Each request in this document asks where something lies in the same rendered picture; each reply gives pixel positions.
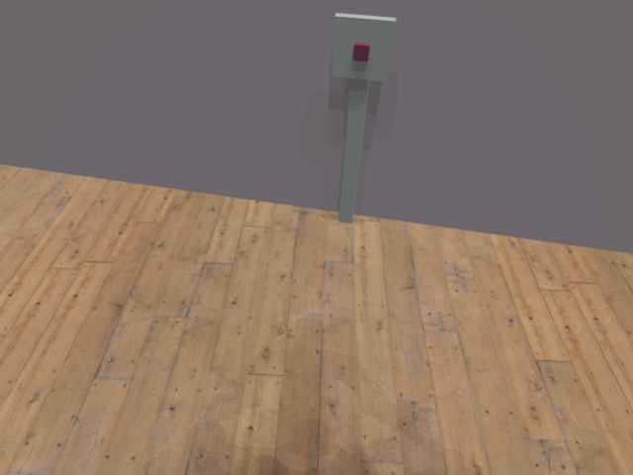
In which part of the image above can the button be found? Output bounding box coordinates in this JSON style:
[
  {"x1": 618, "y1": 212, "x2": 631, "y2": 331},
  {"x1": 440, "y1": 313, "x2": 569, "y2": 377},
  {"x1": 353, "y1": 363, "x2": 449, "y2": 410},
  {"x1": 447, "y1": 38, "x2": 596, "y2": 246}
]
[{"x1": 353, "y1": 42, "x2": 370, "y2": 62}]

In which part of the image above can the panel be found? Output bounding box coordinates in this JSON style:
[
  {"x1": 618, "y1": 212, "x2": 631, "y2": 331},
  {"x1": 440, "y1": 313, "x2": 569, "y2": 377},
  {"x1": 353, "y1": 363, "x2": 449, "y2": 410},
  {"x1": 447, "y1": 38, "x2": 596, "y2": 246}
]
[{"x1": 332, "y1": 13, "x2": 396, "y2": 224}]

